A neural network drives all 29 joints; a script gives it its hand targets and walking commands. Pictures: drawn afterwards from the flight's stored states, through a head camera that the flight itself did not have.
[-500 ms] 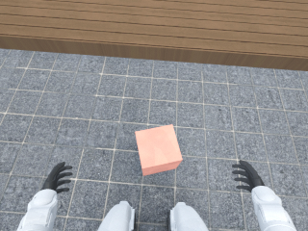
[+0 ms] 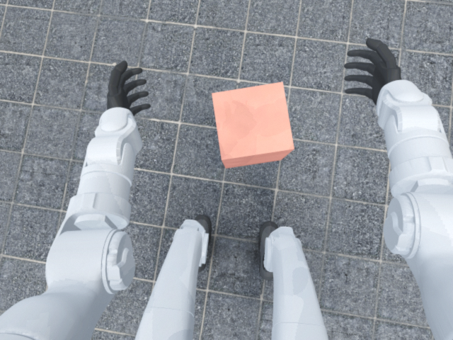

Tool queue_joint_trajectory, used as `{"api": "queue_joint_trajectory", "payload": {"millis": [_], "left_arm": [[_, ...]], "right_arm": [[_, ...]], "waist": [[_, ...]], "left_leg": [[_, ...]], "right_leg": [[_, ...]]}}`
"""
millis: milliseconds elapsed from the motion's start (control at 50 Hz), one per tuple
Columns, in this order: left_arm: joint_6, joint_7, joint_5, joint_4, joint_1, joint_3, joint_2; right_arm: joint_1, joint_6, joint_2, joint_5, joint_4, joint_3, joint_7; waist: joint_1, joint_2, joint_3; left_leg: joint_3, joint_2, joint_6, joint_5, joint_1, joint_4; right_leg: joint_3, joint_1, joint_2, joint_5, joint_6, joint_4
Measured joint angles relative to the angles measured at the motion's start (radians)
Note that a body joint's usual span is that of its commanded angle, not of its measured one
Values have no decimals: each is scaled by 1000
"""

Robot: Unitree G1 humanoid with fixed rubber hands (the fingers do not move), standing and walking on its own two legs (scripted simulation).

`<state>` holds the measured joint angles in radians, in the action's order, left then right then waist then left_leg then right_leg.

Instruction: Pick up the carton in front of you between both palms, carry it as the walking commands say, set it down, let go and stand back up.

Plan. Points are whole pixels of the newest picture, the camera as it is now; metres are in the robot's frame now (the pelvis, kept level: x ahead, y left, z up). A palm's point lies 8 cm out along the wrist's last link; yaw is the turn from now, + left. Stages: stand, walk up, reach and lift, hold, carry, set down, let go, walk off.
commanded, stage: reach and lift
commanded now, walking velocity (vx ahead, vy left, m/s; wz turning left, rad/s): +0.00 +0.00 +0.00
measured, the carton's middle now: (250, 130) +0.53 -0.01 -0.54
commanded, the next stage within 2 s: none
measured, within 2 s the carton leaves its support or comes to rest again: leaves its support in 1.98 s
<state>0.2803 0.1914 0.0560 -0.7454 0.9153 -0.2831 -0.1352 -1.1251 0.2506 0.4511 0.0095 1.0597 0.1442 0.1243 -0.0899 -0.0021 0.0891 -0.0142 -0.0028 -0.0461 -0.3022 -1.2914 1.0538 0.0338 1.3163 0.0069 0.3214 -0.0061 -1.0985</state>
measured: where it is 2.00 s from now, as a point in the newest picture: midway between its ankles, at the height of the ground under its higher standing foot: (232, 257)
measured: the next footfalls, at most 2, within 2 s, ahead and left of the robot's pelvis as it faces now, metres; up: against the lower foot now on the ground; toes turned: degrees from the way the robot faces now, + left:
none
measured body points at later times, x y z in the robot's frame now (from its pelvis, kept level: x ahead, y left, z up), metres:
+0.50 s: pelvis +0.03 -0.01 -0.04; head +0.38 -0.03 +0.24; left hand +0.53 +0.18 -0.19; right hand +0.60 -0.18 -0.19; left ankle +0.09 +0.15 -0.63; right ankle +0.09 -0.11 -0.63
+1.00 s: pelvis -0.03 +0.01 -0.26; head +0.35 -0.02 -0.03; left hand +0.50 +0.19 -0.44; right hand +0.57 -0.18 -0.44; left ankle +0.09 +0.15 -0.63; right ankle +0.09 -0.11 -0.63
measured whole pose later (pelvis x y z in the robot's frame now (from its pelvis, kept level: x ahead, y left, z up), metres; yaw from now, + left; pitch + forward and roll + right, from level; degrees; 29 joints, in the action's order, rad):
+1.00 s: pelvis -0.03 +0.01 -0.26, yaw +3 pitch +42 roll +5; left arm 0.13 0.21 0.14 -0.93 1.39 -0.31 -0.15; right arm -1.61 0.13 0.57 -0.12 1.20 -0.04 0.03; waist -0.08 0.05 0.31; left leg -0.02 0.07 -0.09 -0.52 -2.22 1.99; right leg 0.09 2.26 0.05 0.53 0.03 -2.04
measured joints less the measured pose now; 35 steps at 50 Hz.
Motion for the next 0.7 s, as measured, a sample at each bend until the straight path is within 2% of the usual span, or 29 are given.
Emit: {"api": "queue_joint_trajectory", "payload": {"millis": [80, 140, 260, 340, 440, 580, 660, 700], "left_arm": [[-17, 7, -36, -31, 123, -62, 33], [-39, 1, -66, -8, 162, -107, 61], [-63, -12, -111, 37, 225, -169, 90], [-78, -30, -148, 41, 248, -213, 108], [-111, -47, -186, 46, 235, -248, 127], [-171, -37, -196, 0, 198, -249, 151], [-179, -26, -158, -46, 226, -217, 123], [-178, -17, -123, -41, 240, -184, 110]], "right_arm": [[-148, -19, 15, 33, 77, 32, 9], [-206, -39, 8, 79, 68, 72, 10], [-308, -53, 2, 90, 56, 86, 6], [-343, -58, -19, 137, 61, 119, -2], [-327, -82, -65, 195, 57, 176, -14], [-250, -129, -87, 173, 46, 182, -42], [-277, -141, -46, 114, 93, 119, -62], [-282, -143, -20, 76, 74, 84, -70]], "waist": [[-10, 0, 2], [-8, -2, -12], [-15, 7, 6], [-15, 1, -4], [4, -2, -40], [24, -18, -118], [23, -7, -107], [23, 0, -82]], "left_leg": [[-3, 0, -7, 12, -85, 9], [-6, 1, -11, 18, -145, 6], [-6, -7, -16, 20, -202, -9], [-1, -5, -17, 13, -237, -10], [-10, 3, -21, -18, -313, 42], [-19, 30, -31, -75, -514, 229], [-19, 38, -27, -140, -636, 377], [-13, 47, -15, -157, -695, 461]], "right_leg": [[1, 89, 4, -10, -5, -14], [1, 152, 6, -15, -8, -16], [6, 212, 19, -23, -12, 1], [15, 253, 20, -13, -12, -7], [17, 326, 21, 18, -10, -57], [50, 523, 32, 87, 9, -237], [56, 649, 40, 130, 21, -386], [62, 708, 40, 151, 28, -471]]}}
